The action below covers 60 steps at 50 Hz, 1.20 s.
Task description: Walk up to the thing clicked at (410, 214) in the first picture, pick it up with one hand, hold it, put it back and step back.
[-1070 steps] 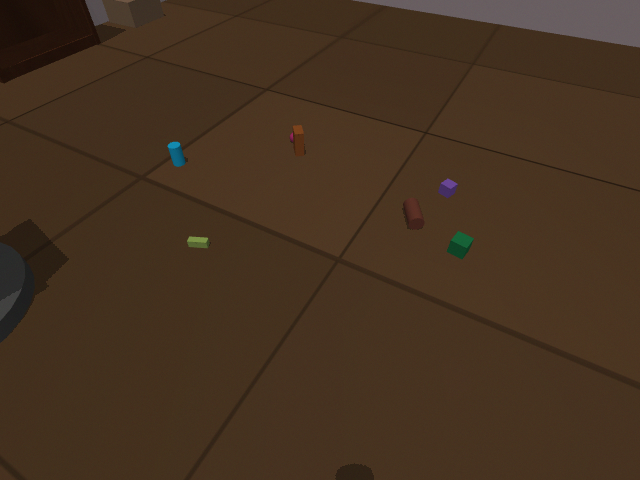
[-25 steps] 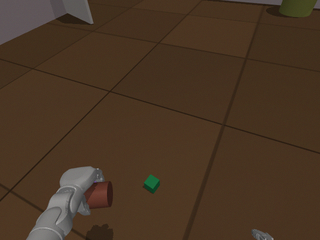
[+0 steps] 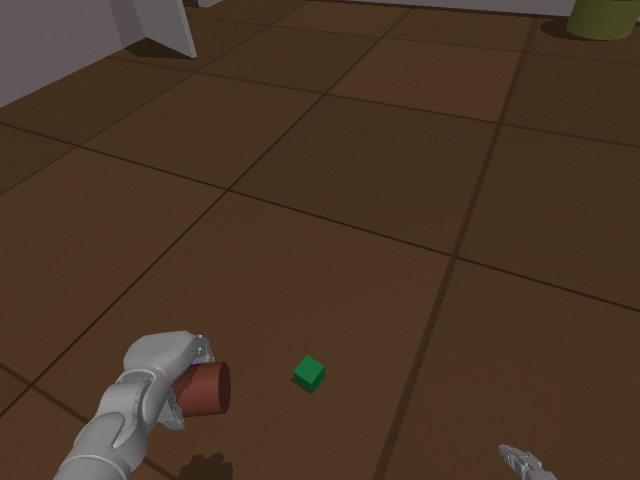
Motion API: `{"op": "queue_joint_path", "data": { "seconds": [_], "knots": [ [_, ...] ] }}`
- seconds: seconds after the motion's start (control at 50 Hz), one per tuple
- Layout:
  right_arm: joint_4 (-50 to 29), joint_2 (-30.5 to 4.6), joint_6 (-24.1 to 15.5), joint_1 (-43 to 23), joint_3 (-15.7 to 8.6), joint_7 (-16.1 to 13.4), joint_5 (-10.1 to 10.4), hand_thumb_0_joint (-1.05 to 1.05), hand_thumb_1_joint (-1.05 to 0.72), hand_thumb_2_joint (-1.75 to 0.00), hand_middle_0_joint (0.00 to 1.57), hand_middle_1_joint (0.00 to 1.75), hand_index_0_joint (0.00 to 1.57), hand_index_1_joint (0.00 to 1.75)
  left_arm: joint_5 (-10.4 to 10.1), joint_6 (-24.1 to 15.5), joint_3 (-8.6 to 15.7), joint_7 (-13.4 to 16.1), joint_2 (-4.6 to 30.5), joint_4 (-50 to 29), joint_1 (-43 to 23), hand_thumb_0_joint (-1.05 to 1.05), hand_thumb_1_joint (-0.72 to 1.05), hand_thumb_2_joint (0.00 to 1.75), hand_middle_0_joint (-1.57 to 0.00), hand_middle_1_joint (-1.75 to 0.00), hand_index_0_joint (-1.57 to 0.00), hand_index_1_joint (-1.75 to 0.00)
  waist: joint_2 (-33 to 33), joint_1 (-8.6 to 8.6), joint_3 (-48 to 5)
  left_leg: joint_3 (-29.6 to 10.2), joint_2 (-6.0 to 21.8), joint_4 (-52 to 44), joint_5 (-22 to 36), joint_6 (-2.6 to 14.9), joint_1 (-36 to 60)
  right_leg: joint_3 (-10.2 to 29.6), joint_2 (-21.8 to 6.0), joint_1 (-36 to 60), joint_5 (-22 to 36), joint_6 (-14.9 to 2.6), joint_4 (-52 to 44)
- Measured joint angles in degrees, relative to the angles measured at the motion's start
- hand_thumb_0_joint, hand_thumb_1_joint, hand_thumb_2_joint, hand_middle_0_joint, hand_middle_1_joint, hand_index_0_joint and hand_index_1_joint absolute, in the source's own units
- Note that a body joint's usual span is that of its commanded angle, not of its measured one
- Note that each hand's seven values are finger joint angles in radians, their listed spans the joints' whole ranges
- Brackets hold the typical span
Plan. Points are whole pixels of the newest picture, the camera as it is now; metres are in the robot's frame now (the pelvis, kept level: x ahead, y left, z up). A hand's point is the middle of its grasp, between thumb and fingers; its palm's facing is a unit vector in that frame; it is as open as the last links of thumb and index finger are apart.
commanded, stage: hold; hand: left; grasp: from above
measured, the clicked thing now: (177, 391) +0.29 +0.23 -0.07
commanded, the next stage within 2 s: crouch in 0.46 s
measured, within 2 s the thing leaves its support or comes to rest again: neither
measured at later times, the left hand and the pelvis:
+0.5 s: hand (172, 385) +0.29 +0.22 -0.04, palm faces -0.47 -0.08 -0.88, open 9.7 cm; pelvis +0.00 +0.00 +0.00, yaw +0 degrees
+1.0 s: hand (185, 409) +0.29 +0.23 -0.13, palm faces -0.49 -0.01 -0.87, open 9.8 cm; pelvis -0.01 +0.00 -0.03, yaw +1 degrees
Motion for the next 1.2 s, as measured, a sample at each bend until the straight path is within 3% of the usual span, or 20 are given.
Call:
{"op": "queue_joint_path", "data": {
  "seconds": [0.14,0.36,0.64,0.74,0.9,1.1,1.2],
  "knots": [
    [-0.4,-0.2,0.3,-0.1,0.0,-0.3,0.0,0.01,-0.9,-0.9,0.2,0.3,0.2,0.3,0.0,-0.9,0.2,-0.9,0.3,-0.7,0.5,0.0,0.06,0.35,-0.79,-0.34,-0.8,-0.35,-0.1,-0.05,0.6,-0.1,0.0,-0.9,0.4,-0.05,0.6,-0.2,0.0,0.5,0.3,-0.07,-0.7],
    [0.2,-0.1,0.6,-0.2,-0.2,-0.5,0.0,0.01,-0.9,-0.9,0.2,0.3,0.2,0.3,0.6,-0.5,0.0,0.5,0.4,0.2,-0.6,0.0,0.06,0.35,-0.79,-0.34,-0.81,-0.34,-0.3,0.14,0.7,-0.1,0.0,-1.7,0.6,-0.04,1.3,-0.1,0.0,1.3,0.5,-0.06,-1.6],
    [0.0,0.1,1.4,0.3,-0.2,-0.5,-0.1,0.01,-0.9,-0.9,0.2,0.3,0.2,0.3,0.9,-1.6,0.3,0.1,0.5,0.7,0.3,0.0,0.06,0.36,-0.79,-0.35,-0.8,-0.35,-0.5,-0.02,1.1,-0.2,-0.2,-2.2,0.7,0.13,1.6,-0.2,-0.2,1.8,0.7,0.1,-2.4],
    [0.3,0.3,1.4,0.0,-0.2,-0.3,-0.2,0.01,-0.89,-0.89,0.2,0.3,0.21,0.3,1.5,-2.2,0.6,2.8,0.2,3.5,-0.7,-0.01,0.06,0.37,-0.78,-0.36,-0.79,-0.37,-0.8,-0.34,1.0,-0.3,-0.3,-1.6,0.6,0.16,0.8,-0.4,-0.3,1.1,0.6,0.13,-1.9],
    [0.5,0.4,1.5,-0.1,-0.5,0.7,-1.4,0.01,-0.89,-0.89,0.2,0.3,0.21,0.3,4.6,-4.7,1.4,9.5,-0.4,13.2,-4.3,-0.01,0.05,0.41,-0.76,-0.38,-0.77,-0.39,-2.3,-1.87,0.3,-1.1,-0.3,4.3,-1.2,0.11,-6.8,-0.8,-0.3,-6.0,-1.1,0.13,3.5],
    [1.1,-1.5,0.3,1.6,-2.2,2.6,-3.8,0.0,-0.89,-0.89,0.2,0.3,0.21,0.3,12.0,-7.0,3.9,20.7,0.7,26.3,-14.7,-0.01,0.03,0.41,-0.75,-0.43,-0.76,-0.43,-3.3,-4.47,-4.6,-2.9,0.0,30.4,-10.3,0.0,-36.2,-1.4,0.3,-34.3,-9.5,0.69,27.9],
    [2.6,-1.6,-0.9,2.4,-2.5,2.0,-4.8,0.0,-0.89,-0.89,0.2,0.3,0.21,0.3,12.6,-6.2,6.0,23.8,2.2,31.2,-20.5,-0.01,0.04,0.41,-0.74,-0.45,-0.75,-0.45,-2.5,-6.31,-6.8,-3.4,0.0,42.7,-14.0,0.3,-50.9,-1.3,0.5,-48.5,-12.9,0.89,39.4]
  ]
}}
